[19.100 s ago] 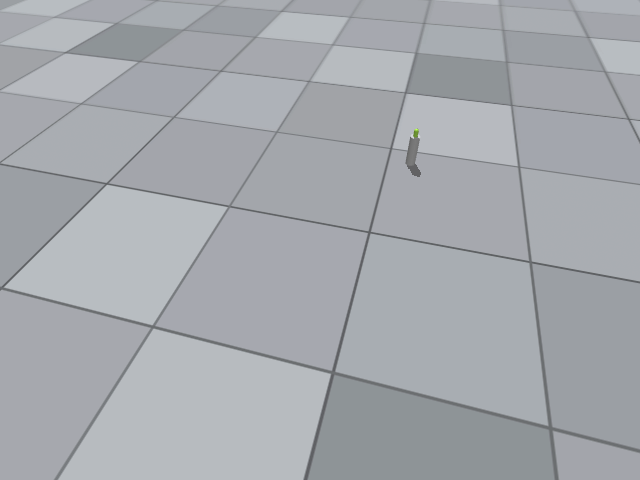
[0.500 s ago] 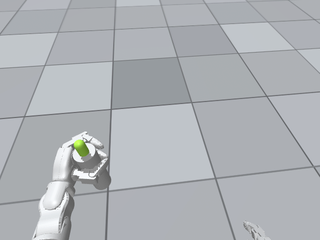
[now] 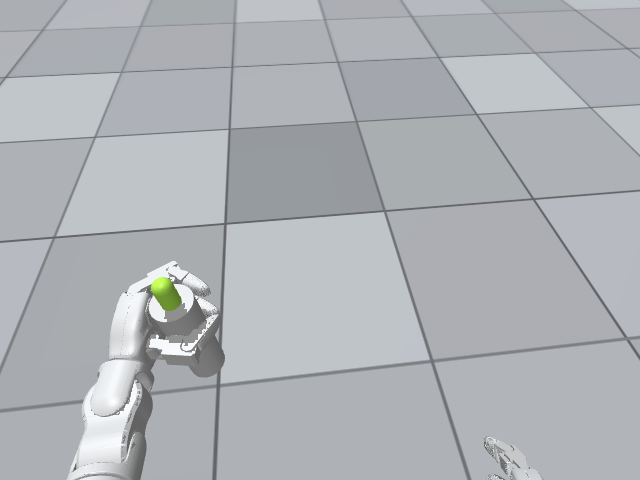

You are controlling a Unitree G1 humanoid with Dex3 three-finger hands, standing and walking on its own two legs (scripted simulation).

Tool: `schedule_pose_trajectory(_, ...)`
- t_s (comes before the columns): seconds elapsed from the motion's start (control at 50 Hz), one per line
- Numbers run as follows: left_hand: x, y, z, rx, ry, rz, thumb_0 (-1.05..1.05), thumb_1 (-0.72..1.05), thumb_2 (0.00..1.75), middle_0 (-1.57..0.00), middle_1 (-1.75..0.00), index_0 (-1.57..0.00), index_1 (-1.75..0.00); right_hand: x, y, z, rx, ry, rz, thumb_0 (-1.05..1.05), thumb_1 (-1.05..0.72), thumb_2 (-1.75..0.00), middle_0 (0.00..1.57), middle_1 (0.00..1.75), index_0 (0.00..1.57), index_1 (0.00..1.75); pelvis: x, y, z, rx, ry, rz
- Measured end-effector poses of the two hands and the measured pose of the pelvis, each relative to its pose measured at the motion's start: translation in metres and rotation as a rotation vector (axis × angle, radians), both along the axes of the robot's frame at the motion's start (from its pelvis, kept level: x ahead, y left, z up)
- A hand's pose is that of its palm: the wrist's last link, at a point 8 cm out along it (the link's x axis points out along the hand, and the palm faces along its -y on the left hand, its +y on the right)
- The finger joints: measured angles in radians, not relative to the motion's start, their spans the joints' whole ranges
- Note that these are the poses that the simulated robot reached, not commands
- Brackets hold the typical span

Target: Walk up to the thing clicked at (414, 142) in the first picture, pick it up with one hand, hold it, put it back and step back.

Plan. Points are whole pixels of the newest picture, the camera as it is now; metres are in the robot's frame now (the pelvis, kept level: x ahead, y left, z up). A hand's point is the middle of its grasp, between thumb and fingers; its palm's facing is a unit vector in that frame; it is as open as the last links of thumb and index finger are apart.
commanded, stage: hold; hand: left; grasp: from the side
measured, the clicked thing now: (187, 327) +0.32 +0.18 +0.02
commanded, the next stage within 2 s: crouch in 1.78 s
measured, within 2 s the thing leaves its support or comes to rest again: neither
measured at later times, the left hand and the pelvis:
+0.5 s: hand (193, 318) +0.32 +0.17 +0.04, palm faces -0.01 -1.00 -0.01, open 6.9 cm; pelvis +0.00 +0.00 +0.00, yaw +0 degrees
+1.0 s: hand (195, 319) +0.32 +0.16 +0.04, palm faces -0.01 -1.00 +0.00, open 6.9 cm; pelvis +0.00 +0.00 +0.00, yaw +0 degrees
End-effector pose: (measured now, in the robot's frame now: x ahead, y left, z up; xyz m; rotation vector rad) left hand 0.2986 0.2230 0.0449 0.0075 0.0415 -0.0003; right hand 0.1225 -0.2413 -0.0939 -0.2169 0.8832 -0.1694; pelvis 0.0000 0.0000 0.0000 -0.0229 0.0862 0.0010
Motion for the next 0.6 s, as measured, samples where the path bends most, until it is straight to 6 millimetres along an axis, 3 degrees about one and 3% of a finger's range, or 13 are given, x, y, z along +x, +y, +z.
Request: schedule_pose_trajectory(0.6,0.0021,-0.004,-0.0004,-0.002,0.002,-0.006,0.01,-0.07,1.17,-0.89,-1.12,-0.93,-1.16,-0.0075,-0.0014,-0.0001,-0.002,0.029,-0.003,0.01,-0.9,-0.9,0.2,0.3,0.2,0.3,0.0011,0.0009,0.0026,-0.001,-0.001,-0.001)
